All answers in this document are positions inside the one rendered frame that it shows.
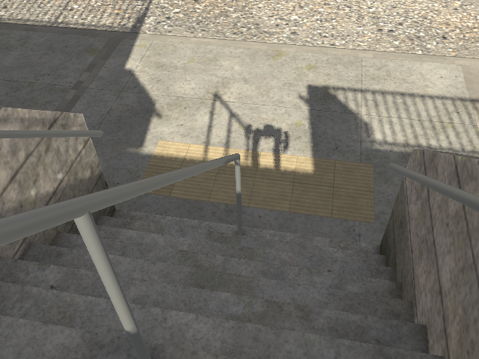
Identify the stairs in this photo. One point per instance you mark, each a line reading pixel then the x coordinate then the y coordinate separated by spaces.
pixel 198 290

